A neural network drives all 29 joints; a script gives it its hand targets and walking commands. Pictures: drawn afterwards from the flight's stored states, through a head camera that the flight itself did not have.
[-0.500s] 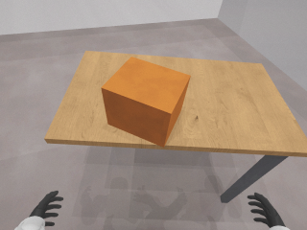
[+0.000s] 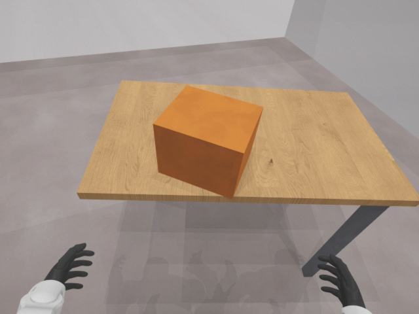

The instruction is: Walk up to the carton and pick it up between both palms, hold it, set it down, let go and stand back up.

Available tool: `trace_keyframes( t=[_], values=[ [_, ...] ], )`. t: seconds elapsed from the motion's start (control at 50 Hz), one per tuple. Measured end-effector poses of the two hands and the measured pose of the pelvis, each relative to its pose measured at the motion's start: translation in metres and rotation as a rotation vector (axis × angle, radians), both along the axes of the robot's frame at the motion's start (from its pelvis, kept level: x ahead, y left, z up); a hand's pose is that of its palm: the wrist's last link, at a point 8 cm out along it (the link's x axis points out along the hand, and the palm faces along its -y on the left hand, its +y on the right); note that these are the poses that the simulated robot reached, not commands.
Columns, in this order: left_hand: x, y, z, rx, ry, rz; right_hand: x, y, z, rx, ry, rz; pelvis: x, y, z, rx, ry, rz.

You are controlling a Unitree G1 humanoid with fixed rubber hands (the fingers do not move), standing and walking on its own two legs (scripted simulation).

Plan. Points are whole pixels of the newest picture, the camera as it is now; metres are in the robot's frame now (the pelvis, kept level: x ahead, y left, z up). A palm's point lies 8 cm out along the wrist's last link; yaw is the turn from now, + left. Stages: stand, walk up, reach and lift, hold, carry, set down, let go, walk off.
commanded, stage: reach and lift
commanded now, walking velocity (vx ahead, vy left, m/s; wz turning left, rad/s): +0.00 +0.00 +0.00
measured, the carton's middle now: (209, 140) +0.52 +0.01 +0.02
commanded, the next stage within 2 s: none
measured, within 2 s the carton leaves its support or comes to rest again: neither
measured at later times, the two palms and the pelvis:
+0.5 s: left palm (67, 255) +0.23 +0.27 +0.00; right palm (328, 283) +0.18 -0.20 +0.01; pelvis +0.03 +0.00 +0.01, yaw -2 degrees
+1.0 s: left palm (53, 249) +0.23 +0.28 +0.03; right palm (310, 269) +0.19 -0.15 +0.05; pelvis +0.04 +0.00 +0.01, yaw -2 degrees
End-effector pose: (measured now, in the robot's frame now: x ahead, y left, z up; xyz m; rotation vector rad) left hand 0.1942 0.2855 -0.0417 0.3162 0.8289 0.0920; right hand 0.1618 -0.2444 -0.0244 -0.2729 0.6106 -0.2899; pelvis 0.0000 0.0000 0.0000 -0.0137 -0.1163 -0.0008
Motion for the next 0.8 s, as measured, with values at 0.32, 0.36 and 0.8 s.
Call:
trace_keyframes(
  t=[0.32,0.36,0.8],
  values=[
    [0.033,-0.023,0.027,-0.088,-0.125,-0.113,0.020,0.027,0.028,0.082,-0.099,-0.067,0.021,-0.004,0.007,0.014,0.043,-0.034],
    [0.036,-0.025,0.029,-0.096,-0.134,-0.127,0.022,0.029,0.031,0.081,-0.103,-0.078,0.023,-0.004,0.008,0.014,0.048,-0.035],
    [0.029,-0.005,0.063,-0.115,-0.291,-0.213,0.028,0.085,0.064,0.196,-0.221,-0.099,0.038,0.000,0.009,0.010,0.071,-0.035]
  ],
)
